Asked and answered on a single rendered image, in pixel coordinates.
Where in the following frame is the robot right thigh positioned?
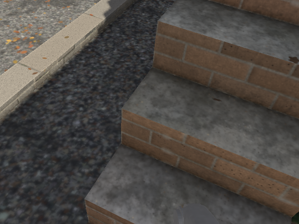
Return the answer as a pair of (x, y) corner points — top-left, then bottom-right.
(173, 203), (220, 224)

